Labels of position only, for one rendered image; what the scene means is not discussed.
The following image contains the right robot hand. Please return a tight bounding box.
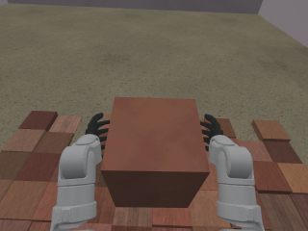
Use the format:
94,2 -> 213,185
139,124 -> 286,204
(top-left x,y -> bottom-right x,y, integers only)
199,114 -> 223,151

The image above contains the right robot forearm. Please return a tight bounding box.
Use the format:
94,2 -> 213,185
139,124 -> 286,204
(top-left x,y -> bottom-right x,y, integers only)
208,135 -> 265,231

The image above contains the left robot forearm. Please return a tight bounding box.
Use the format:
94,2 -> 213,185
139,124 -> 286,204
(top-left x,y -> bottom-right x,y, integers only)
50,134 -> 102,231

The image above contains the carton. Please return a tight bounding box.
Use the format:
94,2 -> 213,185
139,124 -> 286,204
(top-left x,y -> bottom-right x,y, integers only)
100,96 -> 211,208

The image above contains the left robot hand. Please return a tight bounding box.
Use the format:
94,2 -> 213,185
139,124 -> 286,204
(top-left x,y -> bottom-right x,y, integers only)
85,113 -> 110,150

